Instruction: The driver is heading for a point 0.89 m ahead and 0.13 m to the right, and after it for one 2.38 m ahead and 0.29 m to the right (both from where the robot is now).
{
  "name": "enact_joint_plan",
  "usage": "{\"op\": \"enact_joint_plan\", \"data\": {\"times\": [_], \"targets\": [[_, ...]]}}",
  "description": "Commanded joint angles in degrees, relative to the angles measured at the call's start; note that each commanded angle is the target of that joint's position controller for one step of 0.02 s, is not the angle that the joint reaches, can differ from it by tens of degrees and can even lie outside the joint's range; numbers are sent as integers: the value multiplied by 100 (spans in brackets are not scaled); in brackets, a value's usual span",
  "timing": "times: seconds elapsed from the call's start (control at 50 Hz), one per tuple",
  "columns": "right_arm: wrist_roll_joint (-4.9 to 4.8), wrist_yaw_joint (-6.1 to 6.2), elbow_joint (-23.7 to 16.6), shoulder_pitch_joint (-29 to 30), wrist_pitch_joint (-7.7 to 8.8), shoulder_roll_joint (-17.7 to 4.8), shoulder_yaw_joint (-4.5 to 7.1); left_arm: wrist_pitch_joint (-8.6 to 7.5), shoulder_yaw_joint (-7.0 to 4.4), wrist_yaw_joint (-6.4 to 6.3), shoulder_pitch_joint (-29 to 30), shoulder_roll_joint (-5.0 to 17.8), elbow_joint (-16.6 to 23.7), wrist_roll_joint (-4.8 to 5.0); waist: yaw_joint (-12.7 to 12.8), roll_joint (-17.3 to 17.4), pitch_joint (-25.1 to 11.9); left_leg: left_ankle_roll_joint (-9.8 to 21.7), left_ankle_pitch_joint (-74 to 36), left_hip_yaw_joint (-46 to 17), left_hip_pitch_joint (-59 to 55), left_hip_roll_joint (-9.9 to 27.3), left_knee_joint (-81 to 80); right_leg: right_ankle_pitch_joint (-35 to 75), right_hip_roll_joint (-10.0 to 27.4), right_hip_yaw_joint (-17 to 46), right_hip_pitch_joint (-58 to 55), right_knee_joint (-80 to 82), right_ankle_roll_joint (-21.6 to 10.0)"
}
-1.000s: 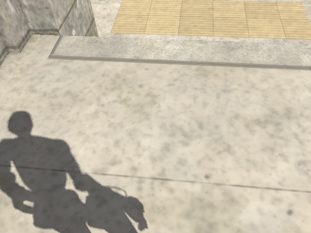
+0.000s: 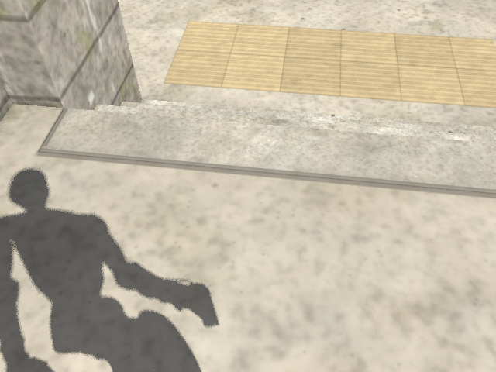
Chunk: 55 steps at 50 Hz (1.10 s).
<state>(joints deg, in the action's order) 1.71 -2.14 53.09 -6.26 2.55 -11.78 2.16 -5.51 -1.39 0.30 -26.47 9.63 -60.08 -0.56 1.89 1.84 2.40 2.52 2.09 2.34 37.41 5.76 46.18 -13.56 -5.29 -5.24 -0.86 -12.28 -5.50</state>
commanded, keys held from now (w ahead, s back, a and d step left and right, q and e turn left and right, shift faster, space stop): w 0.34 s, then w+e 0.60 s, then w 0.06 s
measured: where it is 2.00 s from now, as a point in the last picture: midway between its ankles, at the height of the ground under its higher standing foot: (314, 265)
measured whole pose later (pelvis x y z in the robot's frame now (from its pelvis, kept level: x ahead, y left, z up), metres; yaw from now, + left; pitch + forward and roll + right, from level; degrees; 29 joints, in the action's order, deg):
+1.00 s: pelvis +0.55 -0.06 +0.00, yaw -19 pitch +0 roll +0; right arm 2.6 -0.7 48.2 -7.3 2.9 -13.6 2.7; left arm -3.2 -4.2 0.1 -19.5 13.8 -55.1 0.0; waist 1.4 1.7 2.8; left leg -1.7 12.2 -1.8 35.9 7.4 58.2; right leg -10.5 -8.5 1.1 7.6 -18.0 -8.4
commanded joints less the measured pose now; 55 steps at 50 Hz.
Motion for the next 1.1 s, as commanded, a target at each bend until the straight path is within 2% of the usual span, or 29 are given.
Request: {"op": "enact_joint_plan", "data": {"times": [0.02,0.1,0.14,0.16,0.18,0.2,0.22,0.24,0.26,0.28,0.3,0.34,0.38,0.42,0.54,0.62,0.68,0.72,0.74,0.76,0.78,0.8,0.82,0.84,0.88,0.9,0.96,1.04,1.1], "targets": [[-48,-10,-433,668,52,-131,-47,-83,-92,-56,-302,729,135,0,32,-529,432,16,-400,301,-290,-242,-783,2819,1507,665,410,471,-472],[-44,32,-577,901,103,-270,-10,-29,-100,-134,-435,805,-10,-78,-4,-512,443,273,98,291,-389,-406,-1296,3766,1779,669,-465,38,-506],[-39,99,-413,312,154,-398,66,-11,-125,-162,-280,905,-18,-110,-296,-591,108,474,624,398,-1244,-720,-1493,5206,1783,562,-620,-793,-408],[-31,149,-161,-442,194,-495,134,14,-134,-154,-209,945,-24,-108,-604,-541,-271,603,617,466,-2077,-896,-1791,5490,1674,465,-550,-1681,-337],[58,212,135,-1416,249,-722,237,18,-114,-142,-144,913,25,-69,-988,-430,-786,810,486,126,-3477,-592,-1938,4648,1491,341,233,-2895,-245],[205,280,242,-2275,265,-1308,392,4,-19,-95,-311,555,248,73,-1099,364,-1596,1275,1055,-1829,-5089,981,-2040,2195,981,24,1789,-4899,-69],[55,213,254,-2186,168,-1367,436,12,-75,-53,-710,495,195,176,-844,1111,-2111,1970,1150,-4251,-5748,1942,-2880,-1636,11,313,3226,-6580,49],[-100,172,168,-1534,134,-1108,377,44,-172,-84,-134,857,292,38,-647,216,-1240,1734,1457,-3534,-5039,1613,-3030,-1180,465,797,3745,-6696,-41],[-130,152,84,-1046,166,-765,282,10,-164,-55,338,772,435,6,-532,16,-580,1564,1277,-2778,-4193,1407,-3247,-708,672,805,3771,-6421,-47],[-98,148,106,-830,208,-511,212,19,-159,-41,468,642,440,-5,-321,-162,-179,1326,834,-2233,-3509,1136,-3467,-460,870,786,3521,-6021,-32],[-101,175,204,-850,255,-337,152,93,-170,-17,477,579,452,-104,-152,-98,-24,1145,473,-1820,-3070,901,-3567,-360,995,803,3248,-5694,23],[-98,203,366,-1082,344,-270,110,237,-145,56,296,372,379,-177,8,6,-33,1039,-22,-1364,-2750,680,-3687,-251,1013,697,2917,-5417,137],[-94,216,455,-1279,418,-482,146,335,-159,100,505,377,458,-154,61,30,56,1015,-181,-966,-2725,642,-3853,1,1033,669,3168,-5207,207],[-70,222,504,-1462,440,-552,149,386,-174,121,1025,451,644,-126,-20,50,242,932,-72,-674,-2778,598,-4043,444,1086,698,3590,-4846,260],[-78,274,576,-1872,459,-493,82,345,-97,172,2213,365,1064,-65,-309,124,399,660,-807,160,-3292,501,-4072,1530,960,346,3751,-3171,242],[-38,365,718,-2248,418,-556,87,316,-79,200,2749,389,1328,-99,-468,139,497,632,-1606,465,-4140,749,-3726,1207,841,-8,3823,-2500,19],[-22,436,708,-2126,358,-730,126,297,-146,177,2478,478,1326,-127,-244,274,253,542,-3735,757,-4555,859,-2821,433,460,-336,3224,-2250,-291],[-9,445,651,-2004,269,-891,176,264,-273,142,1476,675,1036,-141,176,367,-346,471,-4666,937,-4496,848,-1229,46,35,-489,2098,-2015,-571],[-39,427,551,-1903,239,-936,186,226,-397,111,606,912,777,-203,584,214,-801,333,-3861,1034,-3758,746,87,173,102,-138,827,-1623,-802],[-148,362,241,-1902,265,-658,121,225,-595,31,-83,1546,730,-272,777,-592,-1488,100,-1451,1140,-2040,350,2168,-340,1553,1895,-796,-1430,-1370],[-184,254,-85,-1793,332,-520,128,300,-654,44,164,1817,805,-141,429,-1464,-1870,-114,2836,315,-127,-938,3769,69,2657,4873,-1733,-468,-2104],[-99,219,-232,-1123,390,-783,172,364,-624,29,391,1695,786,-28,437,-576,-1220,-20,2308,-444,558,-461,3755,107,2393,4085,-1370,-371,-1861],[-142,195,-336,-909,464,-720,145,363,-556,4,716,1414,815,-6,274,-310,-643,-8,1760,-418,544,-225,3336,492,2263,3373,-617,-270,-1634],[-122,211,-290,-960,468,-671,150,344,-487,1,975,1144,844,-14,2,62,-255,-36,1531,-409,204,-46,2776,1109,1978,2874,96,-146,-1360],[78,202,-310,-1110,250,-544,133,258,-402,-42,1162,938,872,48,-312,-61,-169,-217,1472,-425,-430,93,2178,1839,1511,2203,829,-45,-1120],[113,181,-349,-1113,148,-514,134,197,-399,-42,1074,974,862,68,-347,-118,-198,-299,1484,-373,-501,74,2030,2137,1410,2102,916,-35,-1127],[112,135,-581,-680,-4,-488,122,123,-438,-39,754,1207,817,77,-300,-275,-97,-490,1023,-201,-229,76,1378,2393,1210,1865,1028,97,-1049],[72,80,-882,180,-22,-489,83,132,-367,-25,188,1053,702,74,45,-475,21,-474,54,-73,100,42,281,2853,1087,1698,609,133,-649],[32,42,-1049,662,-4,-468,31,121,-328,-61,-108,1053,634,45,246,-520,37,-366,-319,-14,180,-73,-345,3128,1136,1673,108,60,-503]]}}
